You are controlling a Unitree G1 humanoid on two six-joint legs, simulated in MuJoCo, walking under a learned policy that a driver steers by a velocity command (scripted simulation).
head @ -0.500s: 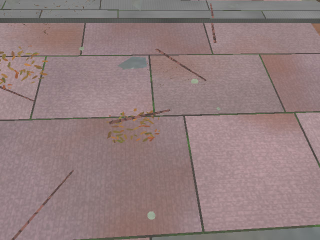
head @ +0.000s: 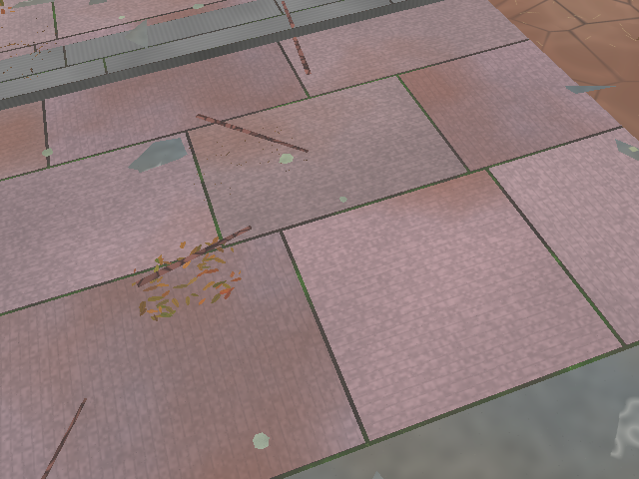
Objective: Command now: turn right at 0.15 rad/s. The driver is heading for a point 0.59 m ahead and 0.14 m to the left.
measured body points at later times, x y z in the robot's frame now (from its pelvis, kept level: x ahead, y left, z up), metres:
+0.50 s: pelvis -0.01 +0.02 +0.00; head -0.01 +0.02 +0.45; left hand +0.04 +0.27 -0.14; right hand +0.04 -0.24 -0.14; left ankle -0.02 +0.13 -0.74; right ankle -0.01 -0.09 -0.74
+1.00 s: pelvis -0.01 +0.03 +0.00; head +0.00 +0.03 +0.45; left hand -0.01 +0.26 -0.16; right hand -0.01 -0.20 -0.16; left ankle -0.02 +0.13 -0.74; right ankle -0.01 -0.09 -0.74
